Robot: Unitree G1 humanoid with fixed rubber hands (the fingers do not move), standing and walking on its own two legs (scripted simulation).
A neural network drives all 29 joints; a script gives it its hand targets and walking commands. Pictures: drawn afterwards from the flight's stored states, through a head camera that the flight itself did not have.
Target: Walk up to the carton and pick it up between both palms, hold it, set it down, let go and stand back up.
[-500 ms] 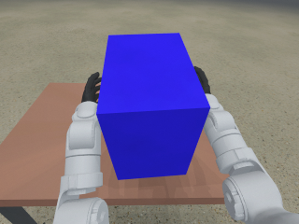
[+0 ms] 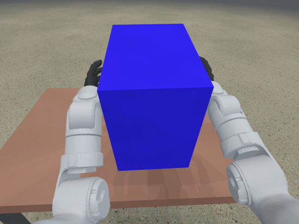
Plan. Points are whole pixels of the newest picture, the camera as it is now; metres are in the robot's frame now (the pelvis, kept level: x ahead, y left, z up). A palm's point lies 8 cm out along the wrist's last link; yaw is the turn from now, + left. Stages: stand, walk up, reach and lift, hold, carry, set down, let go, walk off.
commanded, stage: reach and lift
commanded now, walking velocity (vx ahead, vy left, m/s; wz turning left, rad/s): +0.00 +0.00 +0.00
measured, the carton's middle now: (150, 96) +0.40 -0.02 +0.20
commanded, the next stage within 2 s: hold in 0.54 s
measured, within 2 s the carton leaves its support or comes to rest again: neither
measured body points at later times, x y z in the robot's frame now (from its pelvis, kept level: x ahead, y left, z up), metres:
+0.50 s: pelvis +0.00 -0.01 +0.00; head -0.07 +0.00 +0.44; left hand +0.39 +0.13 +0.27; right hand +0.39 -0.16 +0.27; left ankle +0.01 +0.10 -0.75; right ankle +0.00 -0.11 -0.75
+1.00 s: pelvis +0.00 +0.00 +0.00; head -0.08 +0.01 +0.44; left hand +0.39 +0.13 +0.29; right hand +0.39 -0.16 +0.29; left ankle +0.01 +0.10 -0.75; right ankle +0.00 -0.11 -0.75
